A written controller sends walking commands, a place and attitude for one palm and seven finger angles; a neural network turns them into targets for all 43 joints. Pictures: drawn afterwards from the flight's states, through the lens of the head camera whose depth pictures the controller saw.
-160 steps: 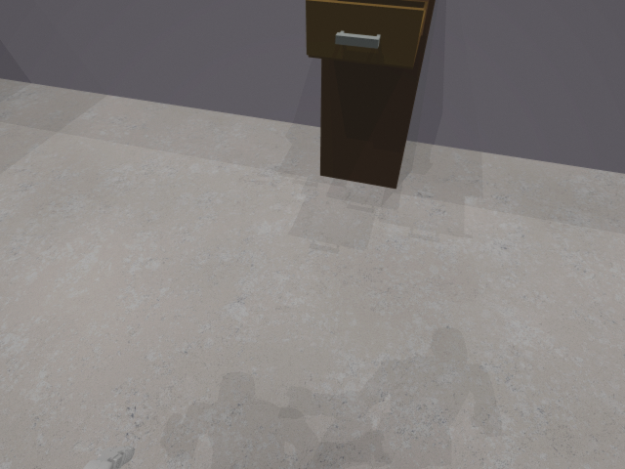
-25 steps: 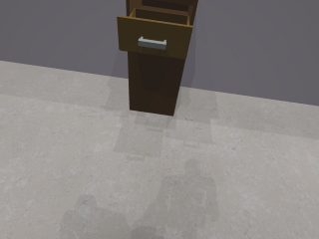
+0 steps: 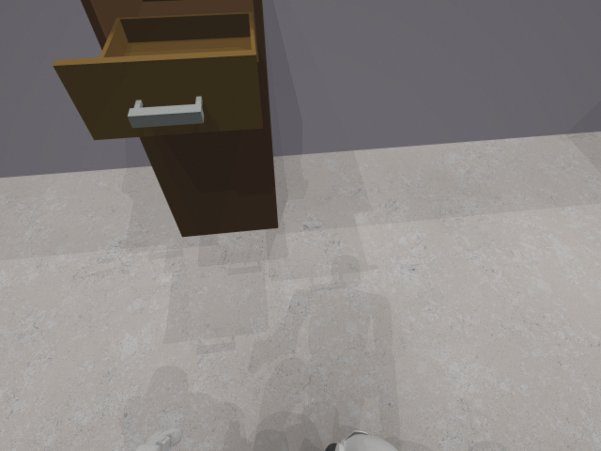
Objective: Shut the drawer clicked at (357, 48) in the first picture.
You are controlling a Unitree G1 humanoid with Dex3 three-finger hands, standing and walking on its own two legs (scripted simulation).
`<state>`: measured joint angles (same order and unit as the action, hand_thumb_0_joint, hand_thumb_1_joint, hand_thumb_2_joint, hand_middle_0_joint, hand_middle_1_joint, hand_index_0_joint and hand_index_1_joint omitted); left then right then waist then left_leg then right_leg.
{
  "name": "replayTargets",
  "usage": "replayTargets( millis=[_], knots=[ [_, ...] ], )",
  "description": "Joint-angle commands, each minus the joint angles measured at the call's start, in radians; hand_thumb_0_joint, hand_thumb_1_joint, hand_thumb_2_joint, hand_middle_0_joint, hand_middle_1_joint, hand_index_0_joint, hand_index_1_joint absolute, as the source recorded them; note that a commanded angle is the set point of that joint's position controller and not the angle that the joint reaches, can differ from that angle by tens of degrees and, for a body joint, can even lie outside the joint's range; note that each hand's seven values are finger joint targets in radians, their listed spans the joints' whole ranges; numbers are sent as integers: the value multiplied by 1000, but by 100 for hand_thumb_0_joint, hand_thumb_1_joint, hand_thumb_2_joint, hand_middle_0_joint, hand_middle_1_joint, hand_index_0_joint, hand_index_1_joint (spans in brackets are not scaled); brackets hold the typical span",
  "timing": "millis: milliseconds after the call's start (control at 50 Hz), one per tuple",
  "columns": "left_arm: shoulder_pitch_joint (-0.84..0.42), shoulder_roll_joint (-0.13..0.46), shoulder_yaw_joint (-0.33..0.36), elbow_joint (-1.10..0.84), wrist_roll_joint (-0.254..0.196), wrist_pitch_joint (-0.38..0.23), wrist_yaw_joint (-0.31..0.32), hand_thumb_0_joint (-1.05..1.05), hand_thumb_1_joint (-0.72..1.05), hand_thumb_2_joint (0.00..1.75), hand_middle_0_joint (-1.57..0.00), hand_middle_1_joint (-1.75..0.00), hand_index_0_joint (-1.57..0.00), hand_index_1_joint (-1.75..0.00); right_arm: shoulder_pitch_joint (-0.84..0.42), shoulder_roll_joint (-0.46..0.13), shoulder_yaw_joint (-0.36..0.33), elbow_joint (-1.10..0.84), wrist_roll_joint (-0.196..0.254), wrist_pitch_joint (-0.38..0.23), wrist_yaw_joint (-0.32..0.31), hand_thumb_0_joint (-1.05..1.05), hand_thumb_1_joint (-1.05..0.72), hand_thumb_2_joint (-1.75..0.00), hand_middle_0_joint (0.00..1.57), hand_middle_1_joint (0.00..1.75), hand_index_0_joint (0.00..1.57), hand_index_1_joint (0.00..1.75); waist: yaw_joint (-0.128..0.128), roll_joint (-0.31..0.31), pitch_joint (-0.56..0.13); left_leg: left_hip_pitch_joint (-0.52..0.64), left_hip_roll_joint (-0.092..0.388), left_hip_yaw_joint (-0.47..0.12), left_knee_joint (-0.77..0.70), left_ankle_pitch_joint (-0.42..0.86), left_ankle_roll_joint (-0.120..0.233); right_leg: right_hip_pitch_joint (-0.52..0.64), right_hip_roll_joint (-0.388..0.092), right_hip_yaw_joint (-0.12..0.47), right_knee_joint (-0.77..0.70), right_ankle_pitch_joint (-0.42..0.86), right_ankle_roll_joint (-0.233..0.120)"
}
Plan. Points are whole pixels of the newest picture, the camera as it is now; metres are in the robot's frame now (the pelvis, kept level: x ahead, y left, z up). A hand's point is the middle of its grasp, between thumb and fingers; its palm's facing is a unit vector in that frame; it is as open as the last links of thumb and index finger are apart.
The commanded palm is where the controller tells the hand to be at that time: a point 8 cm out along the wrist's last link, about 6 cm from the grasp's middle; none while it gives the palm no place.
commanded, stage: turn to face it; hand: left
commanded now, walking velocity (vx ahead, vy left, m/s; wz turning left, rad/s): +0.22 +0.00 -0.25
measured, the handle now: (168, 109) +0.67 +0.27 +0.07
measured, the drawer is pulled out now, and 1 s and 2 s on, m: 0.29 0.29 0.29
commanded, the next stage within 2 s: take the last steps up to it in 0.60 s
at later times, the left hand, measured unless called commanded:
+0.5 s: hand out of the picture +0.14 +0.20 -0.17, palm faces +0.13 -0.98 -0.14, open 7.3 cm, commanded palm none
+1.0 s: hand out of the picture +0.11 +0.18 -0.14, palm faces +0.24 -0.95 -0.18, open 7.4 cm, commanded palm none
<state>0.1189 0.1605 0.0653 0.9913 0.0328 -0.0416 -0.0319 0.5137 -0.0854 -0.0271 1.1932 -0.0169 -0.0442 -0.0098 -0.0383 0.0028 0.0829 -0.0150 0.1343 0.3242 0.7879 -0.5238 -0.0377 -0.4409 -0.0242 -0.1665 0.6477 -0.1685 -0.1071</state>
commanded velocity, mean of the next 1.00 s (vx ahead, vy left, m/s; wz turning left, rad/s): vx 0.10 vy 0.00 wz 0.20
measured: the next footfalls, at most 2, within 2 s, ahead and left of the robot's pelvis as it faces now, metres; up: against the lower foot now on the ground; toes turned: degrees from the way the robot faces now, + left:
left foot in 0.38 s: +0.24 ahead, +0.14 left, +0.00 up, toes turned +9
right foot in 0.72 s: +0.19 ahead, -0.11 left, +0.00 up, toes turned +2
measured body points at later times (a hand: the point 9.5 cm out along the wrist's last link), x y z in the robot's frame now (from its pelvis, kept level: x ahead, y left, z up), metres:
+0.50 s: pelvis +0.14 +0.03 +0.02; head +0.15 +0.05 +0.47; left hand +0.14 +0.25 -0.15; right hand +0.23 -0.19 -0.12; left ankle +0.20 +0.13 -0.71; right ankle +0.09 -0.08 -0.69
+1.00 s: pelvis +0.16 +0.02 +0.03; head +0.16 +0.01 +0.48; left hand +0.10 +0.23 -0.12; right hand +0.22 -0.22 -0.13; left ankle +0.13 +0.14 -0.68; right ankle +0.15 -0.11 -0.71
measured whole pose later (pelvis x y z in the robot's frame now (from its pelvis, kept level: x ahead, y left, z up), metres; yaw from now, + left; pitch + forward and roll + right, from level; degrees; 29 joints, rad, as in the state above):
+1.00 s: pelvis +0.16 +0.02 +0.03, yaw +10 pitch +0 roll +1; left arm 0.35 0.14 0.04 1.08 0.03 -0.03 0.01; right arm 0.26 -0.19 -0.07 1.07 -0.03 0.02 0.02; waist 0.02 0.00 -0.01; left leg -0.33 0.05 0.08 0.72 -0.39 0.01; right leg -0.15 -0.08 -0.13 0.43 -0.27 0.01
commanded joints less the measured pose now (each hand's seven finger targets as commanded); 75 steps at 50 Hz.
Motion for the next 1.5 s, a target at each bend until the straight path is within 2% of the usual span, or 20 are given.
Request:
replayTargets(
  millis=[0, 60, 140, 320, 400, 500, 660, 740, 820, 920, 1000, 1020, 1060, 1120, 1220, 1360, 1400, 1420, 1440, 1480],
  knots=[
    [303, 248, 61, 33, -30, 0, 48, 0, 90, 90, -20, -30, -20, -30, -131, -130, -37, -160, 17, -27, -13, 0, -90, -90, 20, 30, 20, 30, 127, -60, -166, -602, 0, -273, 678, 61, 26, 523, -392, 577, -338, 215, -211],
    [163, 113, 8, 10, -20, -22, 54, 0, 90, 90, -20, -30, -20, -30, -120, -94, -24, -135, -5, 8, -12, 0, -90, -90, 20, 30, 20, 30, 28, -8, -20, -484, 43, -300, 518, 187, 17, 156, -284, 328, -388, 314, -93],
    [126, 89, -5, 11, -11, -29, 58, 0, 90, 90, -20, -30, -20, -30, -50, -64, -15, -116, -4, 39, -12, 0, -90, -90, 20, 30, 20, 30, -33, -87, -69, -406, 16, -274, 285, 220, -7, 121, -209, 138, -358, 482, -62],
    [184, 109, -13, 51, -18, 4, 62, 0, 90, 90, -20, -30, -20, -30, -240, -107, -3, -156, -1, 19, -1, 0, -90, -90, 20, 30, 20, 30, 34, -98, -46, -230, -50, -237, -234, 428, 2, 231, -187, 91, -238, 335, 18],
    [253, 42, -27, 46, -27, 33, 73, 0, 90, 90, -20, -30, -20, -30, -188, -240, -26, -153, -9, 25, -12, 0, -90, -90, 20, 30, 20, 30, 38, 248, -79, -145, 215, -543, -415, 868, 192, 147, -37, 40, 63, -393, 135],
    [187, 66, -19, 42, -22, 43, 62, 0, 90, 90, -20, -30, -20, -30, -282, -231, -28, -179, -6, 31, -26, 0, -90, -90, 20, 30, 20, 30, 37, 164, -124, -119, 167, -544, -468, 688, 226, 61, -61, 133, 218, -391, 133],
    [264, 50, -13, 55, -16, 49, 67, 0, 90, 90, -20, -30, -20, -30, -345, -243, -50, -201, 4, 52, -13, 0, -90, -90, 20, 30, 20, 30, 67, 85, -146, -266, 69, -475, -439, 389, 157, 262, -27, 101, -139, -122, 134],
    [207, 202, 3, 16, -9, 38, 68, 0, 90, 90, -20, -30, -20, -30, -381, -172, -42, -231, -2, 76, 12, 0, -90, -90, 20, 30, 20, 30, 75, -255, 5, -380, -108, -290, -39, 76, 24, 72, -359, 478, -569, -572, -24],
    [198, 155, 3, 23, -2, 15, 63, 0, 90, 90, -20, -30, -20, -30, -307, -150, -45, -194, -10, 62, 25, 0, -90, -90, 20, 30, 20, 30, 39, -150, 69, -474, -78, -281, 127, 146, 42, 149, -281, 328, -502, -362, -12],
    [311, 162, 7, 65, 2, -1, 53, 0, 90, 90, -20, -30, -20, -30, -352, -121, -38, -218, -6, 35, 30, 0, -90, -90, 20, 30, 20, 30, 92, -159, 43, -462, -77, -233, -64, 110, 40, 286, -275, 272, -462, -277, -31],
    [277, 148, 7, 74, -11, 5, 47, 0, 90, 90, -20, -30, -20, -30, -214, -121, -29, -172, -4, 10, 18, 0, -90, -90, 20, 30, 20, 30, 38, -124, -28, -162, -110, -182, -341, 230, 44, 192, -206, 180, -337, -270, 10],
    [269, 117, 2, 69, -17, 6, 43, 0, 90, 90, -20, -30, -20, -30, -144, -155, -34, -145, -4, 1, 10, 0, -90, -90, 20, 30, 20, 30, 10, -24, -61, -20, -70, -246, -399, 225, 53, 106, -164, 134, -227, -253, 42],
    [182, 45, -16, 10, -15, 4, 33, 0, 90, 90, -20, -30, -20, -30, 32, -296, -68, -106, -15, 0, -8, 0, -90, -90, 20, 30, 20, 30, -60, 278, -54, 112, 269, -705, -599, 123, 208, -196, -15, 9, 215, -383, 108],
    [91, 65, -1, 1, -1, 9, 27, 0, 90, 90, -20, -30, -20, -30, -40, -210, -43, -108, -13, -6, -18, 0, -90, -90, 20, 30, 20, 30, -36, 164, 76, -43, 231, -612, -630, 140, 228, -261, -94, 131, 426, -279, 87],
    [136, 31, -7, 25, -11, 16, 14, 0, 90, 90, -20, -30, -20, -30, -85, -179, -30, -110, -6, -33, -26, 0, -90, -90, 20, 30, 20, 30, 25, 95, 20, -38, 148, -380, -594, 544, 208, -160, -102, 107, 310, -136, 116],
    [88, 34, 4, 1, -12, 16, 13, 0, 90, 90, -20, -30, -20, -30, -106, -193, -46, -85, -14, -15, -20, 0, -90, -90, 20, 30, 20, 30, 37, 102, 44, -158, 148, -327, -527, 411, 180, 73, -58, 48, -1, -64, 103],
    [227, 72, 16, 47, -6, 5, 18, 0, 90, 90, -20, -30, -20, -30, -116, -183, -42, -79, -9, -12, -16, 0, -90, -90, 20, 30, 20, 30, 104, 14, -16, -228, 85, -272, -345, 412, 136, 297, -24, 31, -109, -12, 92],
    [352, 136, 29, 83, 0, -9, 25, 0, 90, 90, -20, -30, -20, -30, -112, -159, -38, -82, -1, -14, -9, 0, -90, -90, 20, 30, 20, 30, 159, -118, -94, -314, 8, -201, -105, 349, 96, 460, -123, 163, -175, -54, 57],
    [432, 251, 53, 99, -1, -18, 36, 0, 90, 90, -20, -30, -20, -30, -57, -89, -24, -107, 8, -16, 0, 0, -90, -90, 20, 30, 20, 30, 154, -399, -184, -512, -117, -158, 218, -19, 54, 607, -386, 544, -332, -28, -41],
    [372, 220, 42, 85, -19, -15, 50, 0, 90, 90, -20, -30, -20, -30, -127, -122, -37, -130, 7, 0, -6, 0, -90, -90, 20, 30, 20, 30, 125, -251, -138, -545, -67, -306, 459, -8, 68, 473, -408, 571, -416, -27, -84]
  ],
)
